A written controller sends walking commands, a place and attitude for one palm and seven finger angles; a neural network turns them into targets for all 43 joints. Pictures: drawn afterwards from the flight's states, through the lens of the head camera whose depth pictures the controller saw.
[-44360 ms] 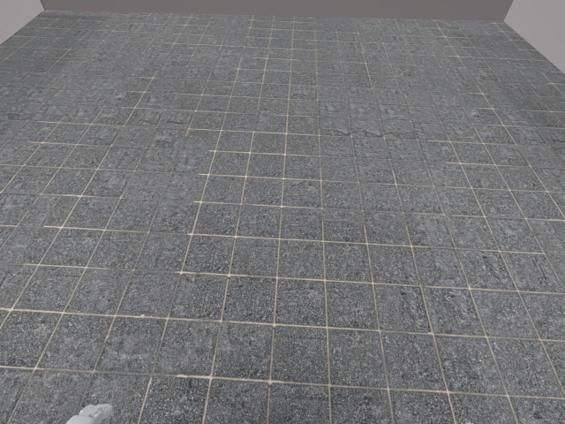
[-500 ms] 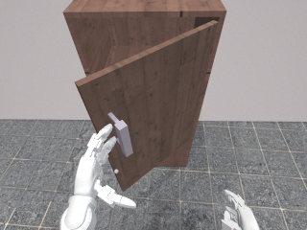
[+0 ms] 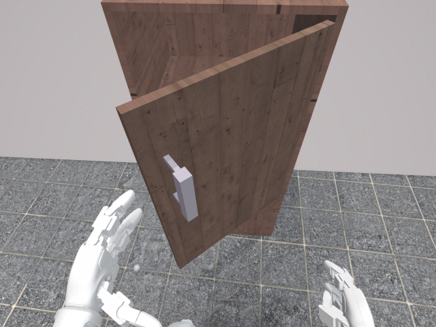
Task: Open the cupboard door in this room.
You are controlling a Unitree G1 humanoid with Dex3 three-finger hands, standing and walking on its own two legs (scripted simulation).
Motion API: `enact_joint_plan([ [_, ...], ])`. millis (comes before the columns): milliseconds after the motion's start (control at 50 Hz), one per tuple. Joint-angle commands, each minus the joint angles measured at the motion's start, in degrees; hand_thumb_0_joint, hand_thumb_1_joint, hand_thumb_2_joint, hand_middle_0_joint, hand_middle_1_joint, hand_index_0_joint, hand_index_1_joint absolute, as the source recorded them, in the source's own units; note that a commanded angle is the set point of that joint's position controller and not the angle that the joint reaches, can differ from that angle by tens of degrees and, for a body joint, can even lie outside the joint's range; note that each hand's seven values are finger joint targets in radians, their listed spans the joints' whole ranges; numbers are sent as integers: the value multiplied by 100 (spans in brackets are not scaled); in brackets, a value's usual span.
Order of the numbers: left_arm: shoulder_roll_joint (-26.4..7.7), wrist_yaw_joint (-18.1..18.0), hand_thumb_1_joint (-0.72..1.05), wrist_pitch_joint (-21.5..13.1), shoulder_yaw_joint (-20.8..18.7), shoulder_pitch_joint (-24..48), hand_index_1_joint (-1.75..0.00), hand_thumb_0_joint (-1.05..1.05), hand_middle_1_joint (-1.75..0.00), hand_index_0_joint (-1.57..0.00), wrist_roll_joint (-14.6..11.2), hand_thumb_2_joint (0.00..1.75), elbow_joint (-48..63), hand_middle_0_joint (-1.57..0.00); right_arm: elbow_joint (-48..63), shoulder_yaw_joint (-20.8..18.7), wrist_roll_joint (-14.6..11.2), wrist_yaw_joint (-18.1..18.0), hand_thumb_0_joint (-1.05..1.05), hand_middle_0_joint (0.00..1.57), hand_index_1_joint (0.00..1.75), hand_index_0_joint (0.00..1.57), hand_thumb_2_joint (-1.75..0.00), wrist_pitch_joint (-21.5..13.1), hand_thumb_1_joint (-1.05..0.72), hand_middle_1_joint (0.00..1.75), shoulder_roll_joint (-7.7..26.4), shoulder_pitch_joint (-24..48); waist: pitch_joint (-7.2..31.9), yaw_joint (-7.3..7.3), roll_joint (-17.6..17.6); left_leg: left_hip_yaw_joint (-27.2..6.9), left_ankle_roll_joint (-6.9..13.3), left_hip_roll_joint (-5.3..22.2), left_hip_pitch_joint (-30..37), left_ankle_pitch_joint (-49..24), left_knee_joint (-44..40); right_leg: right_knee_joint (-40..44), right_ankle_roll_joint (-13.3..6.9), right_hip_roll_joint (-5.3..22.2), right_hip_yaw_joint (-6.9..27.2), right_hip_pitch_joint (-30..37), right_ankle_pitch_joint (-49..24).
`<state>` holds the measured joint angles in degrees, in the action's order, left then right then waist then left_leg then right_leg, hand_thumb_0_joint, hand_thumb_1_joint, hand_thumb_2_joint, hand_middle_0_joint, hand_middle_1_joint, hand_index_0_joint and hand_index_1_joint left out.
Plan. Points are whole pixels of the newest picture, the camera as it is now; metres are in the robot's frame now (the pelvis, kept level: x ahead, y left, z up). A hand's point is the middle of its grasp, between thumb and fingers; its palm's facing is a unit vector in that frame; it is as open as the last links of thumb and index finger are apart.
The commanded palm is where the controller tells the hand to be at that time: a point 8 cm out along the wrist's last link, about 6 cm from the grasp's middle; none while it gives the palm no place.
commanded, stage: draw the hand back to the body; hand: left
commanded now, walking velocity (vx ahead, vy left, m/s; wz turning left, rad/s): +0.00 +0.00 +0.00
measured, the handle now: (180, 188) +0.33 +0.09 +0.09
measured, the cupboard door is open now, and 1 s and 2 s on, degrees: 41 41 41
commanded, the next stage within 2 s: step back with the hand held close in 1.62 s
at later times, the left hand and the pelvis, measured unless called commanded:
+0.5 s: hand (99, 263) +0.19 +0.17 +0.12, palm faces +0.01 -1.00 -0.07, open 16.3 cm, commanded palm +0.15 +0.23 +0.14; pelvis +0.00 +0.01 +0.01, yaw +0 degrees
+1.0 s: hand (35, 232) +0.20 +0.24 +0.17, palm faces +0.33 -0.87 -0.37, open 12.0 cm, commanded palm +0.16 +0.29 +0.20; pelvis +0.01 +0.02 +0.05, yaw -1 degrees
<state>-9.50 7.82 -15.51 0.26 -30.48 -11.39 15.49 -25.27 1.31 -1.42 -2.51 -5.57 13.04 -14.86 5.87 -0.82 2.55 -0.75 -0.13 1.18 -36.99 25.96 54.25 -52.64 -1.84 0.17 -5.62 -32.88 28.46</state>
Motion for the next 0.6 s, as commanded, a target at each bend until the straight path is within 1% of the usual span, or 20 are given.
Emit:
enact_joint_plan([
  [0,-272,-41,-50,-362,-120,128,-30,0,-30,-15,-49,30,1406,-15,980,-254,9,-5,0,20,30,20,-90,-400,-90,30,562,326,825,80,-158,-111,124,-192,708,-1381,-652,748,104,-115,268,244,-1897],
  [20,-382,-70,-50,-336,-225,76,-30,0,-30,-15,-25,30,1360,-15,964,-267,21,-8,0,20,30,20,-90,-387,-90,30,579,320,866,67,-311,-109,132,-189,634,-1377,-635,761,109,-112,295,319,-1870],
  [40,-527,-107,-50,-340,-333,164,-30,0,-30,-15,13,30,1515,-15,993,-268,7,-11,0,20,30,20,-90,-377,-90,30,580,339,911,50,-297,-106,133,-176,650,-1342,-663,777,110,-107,311,327,-1820],
  [80,-553,-156,-50,-294,-370,170,-30,0,-30,-15,16,30,1743,-15,1029,-241,-4,-17,0,20,30,20,-90,-380,-90,30,540,349,960,9,-83,-92,136,-181,767,-1397,-732,780,87,-114,291,409,-1849],
  [120,-725,-198,-50,-187,-632,-5,-30,0,-30,-15,-8,30,1670,-15,985,-237,-25,-34,0,20,30,20,-90,-354,-90,30,538,391,884,-41,-191,-104,133,-152,751,-1364,-810,845,81,-143,260,489,-1777],
  [160,-535,-167,-50,-123,-469,-7,-30,0,-30,-15,-78,30,1830,-15,1030,-195,-62,-33,0,20,30,20,-90,-378,-90,30,514,415,758,-11,15,-103,122,-152,835,-1337,-887,885,85,-149,214,449,-1748],
  [200,-625,-132,-50,-22,-584,115,-30,0,-30,-15,-163,30,1817,-15,982,-183,-68,-58,0,20,30,20,-90,-405,-90,30,541,406,659,43,-140,-127,123,-144,848,-1194,-928,994,106,-157,214,418,-1609],
  [220,-703,-106,-50,30,-689,4,-30,0,-30,-15,-187,30,1731,-15,957,-190,-67,-77,0,20,30,20,-90,-410,-90,30,560,444,648,0,-252,-126,135,-141,821,-1204,-939,1067,107,-155,258,512,-1600],
  [300,-711,64,-50,210,-693,147,-30,0,-30,-15,-297,30,1896,-15,950,-144,-98,-111,0,20,30,20,-90,-493,-90,30,585,463,523,30,-52,-143,135,-147,980,-1105,-1081,1194,117,-151,218,489,-1479],
  [320,-871,67,-50,253,-891,150,-30,0,-30,-15,-326,30,1872,-15,912,-154,-94,-128,0,20,30,20,-90,-505,-90,30,607,463,566,4,-200,-152,137,-144,964,-1147,-1082,1233,110,-146,242,617,-1498],
  [360,-870,130,-50,341,-953,161,-30,0,-30,-15,-382,30,1822,-15,892,-133,-107,-152,0,20,30,20,-90,-538,-90,30,596,483,425,-10,-173,-140,131,-150,993,-1072,-1149,1325,127,-140,243,598,-1420],
  [380,-898,163,-50,365,-985,279,-30,0,-30,-15,-411,30,1901,-15,877,-122,-117,-157,0,20,30,20,-90,-559,-90,30,610,493,412,2,-60,-146,132,-157,1052,-1045,-1172,1373,125,-140,255,585,-1375],
  [420,-1065,175,-50,427,-1195,287,-30,0,-30,-15,-443,30,1916,-15,822,-116,-114,-183,0,20,30,20,-90,-600,-90,30,615,536,446,-60,23,-145,136,-164,1129,-1142,-1219,1414,105,-137,254,725,-1456],
  [440,-1022,204,-47,451,-1178,300,-30,0,-30,-15,-462,32,1973,-15,828,-92,-124,-179,0,20,30,20,-90,-623,-90,30,600,534,456,-76,109,-155,122,-159,1205,-1187,-1289,1404,97,-136,202,766,-1506],
  [460,-997,230,-43,478,-1186,289,-30,0,-30,-15,-505,33,1997,-15,824,-99,-133,-184,0,20,30,20,-90,-657,-90,30,592,538,454,-69,10,-157,125,-161,1257,-1205,-1309,1439,111,-137,193,782,-1554],
  [500,-1097,297,-36,556,-1339,272,-30,0,-30,-16,-579,36,1994,-16,770,-93,-143,-196,0,20,30,20,-90,-698,-90,30,608,563,429,-92,-4,-160,126,-158,1334,-1289,-1355,1499,114,-150,184,847,-1679],
  [520,-1166,323,-32,607,-1456,260,-30,0,-30,-16,-615,37,1932,-16,723,-99,-138,-201,0,20,30,20,-90,-709,-90,30,622,585,457,-120,-123,-164,135,-160,1320,-1351,-1367,1547,110,-143,209,977,-1742],
  [540,-1981,-474,-29,664,-1551,475,-30,0,-30,-16,284,39,2486,-16,765,-105,-60,-341,0,20,30,20,-90,-618,-90,30,562,692,308,-311,-41,-2,136,-105,1409,-1303,-1587,2011,58,23,605,1085,-1658],
  [560,-1467,-816,-26,792,-1374,104,-30,0,-30,-16,363,40,2241,-16,693,-65,-13,-385,0,20,30,20,-90,-584,-90,30,444,635,47,-184,4,34,120,-127,1556,-1224,-1665,2196,61,64,558,1035,-1496],
  [580,-1244,-1009,-22,886,-1170,-63,-30,0,-30,-16,509,42,2047,-16,607,-30,0,-374,0,20,30,20,-90,-530,-90,30,437,622,-180,-164,-4,20,122,-99,1642,-1171,-1784,2261,78,59,448,1059,-1377],
])
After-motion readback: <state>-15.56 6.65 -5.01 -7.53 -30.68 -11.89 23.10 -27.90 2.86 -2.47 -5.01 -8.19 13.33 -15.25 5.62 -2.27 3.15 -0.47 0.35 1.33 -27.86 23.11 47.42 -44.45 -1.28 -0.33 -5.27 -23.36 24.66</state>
